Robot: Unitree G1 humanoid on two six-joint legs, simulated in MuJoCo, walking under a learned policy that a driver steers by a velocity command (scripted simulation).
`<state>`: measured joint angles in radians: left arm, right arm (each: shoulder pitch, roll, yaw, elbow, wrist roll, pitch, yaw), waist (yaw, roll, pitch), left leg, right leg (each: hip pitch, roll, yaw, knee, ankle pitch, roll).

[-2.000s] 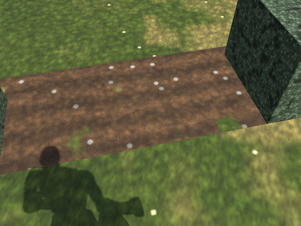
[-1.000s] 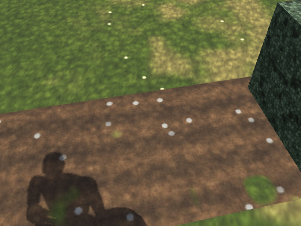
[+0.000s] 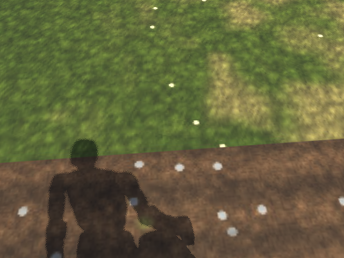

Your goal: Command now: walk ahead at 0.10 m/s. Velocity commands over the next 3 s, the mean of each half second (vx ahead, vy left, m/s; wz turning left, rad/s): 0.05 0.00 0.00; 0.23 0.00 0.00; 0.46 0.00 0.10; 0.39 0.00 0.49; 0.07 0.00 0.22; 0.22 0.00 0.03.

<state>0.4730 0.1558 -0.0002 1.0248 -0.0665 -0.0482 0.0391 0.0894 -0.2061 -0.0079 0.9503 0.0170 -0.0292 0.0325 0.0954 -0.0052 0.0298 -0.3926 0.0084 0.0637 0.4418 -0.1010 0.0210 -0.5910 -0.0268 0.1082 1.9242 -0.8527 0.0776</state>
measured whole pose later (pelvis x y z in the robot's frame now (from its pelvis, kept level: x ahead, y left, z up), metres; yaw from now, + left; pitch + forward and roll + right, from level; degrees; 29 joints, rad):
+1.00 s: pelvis +0.21 -0.01 +0.00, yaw +0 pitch +2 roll -1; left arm 0.15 0.22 0.10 0.97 -0.02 -0.07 0.02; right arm 0.48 -0.16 -0.06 1.08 0.00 -0.08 -0.01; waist -0.05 -0.02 -0.05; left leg -0.09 -0.01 0.06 0.38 -0.33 0.05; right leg -0.64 -0.05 -0.01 1.05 -0.18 -0.05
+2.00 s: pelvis +0.73 +0.04 +0.00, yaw +20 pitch +3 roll -1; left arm 0.11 0.28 0.06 0.87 -0.01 -0.09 0.02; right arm 0.15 -0.26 -0.09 0.78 0.00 -0.03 0.02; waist -0.01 -0.01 0.08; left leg -0.40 -0.09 0.00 0.46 -0.10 0.11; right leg -0.53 -0.06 0.04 1.25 -0.45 0.04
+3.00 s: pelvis +0.96 +0.05 +0.00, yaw +25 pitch +1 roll +1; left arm 0.32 0.25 0.05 0.98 -0.01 -0.10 -0.03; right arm 0.25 -0.27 -0.07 0.78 0.02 -0.07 -0.01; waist 0.03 0.02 0.00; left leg -0.50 0.02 -0.02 1.09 -0.34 0.03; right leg -0.13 0.04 0.00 0.42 -0.31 -0.05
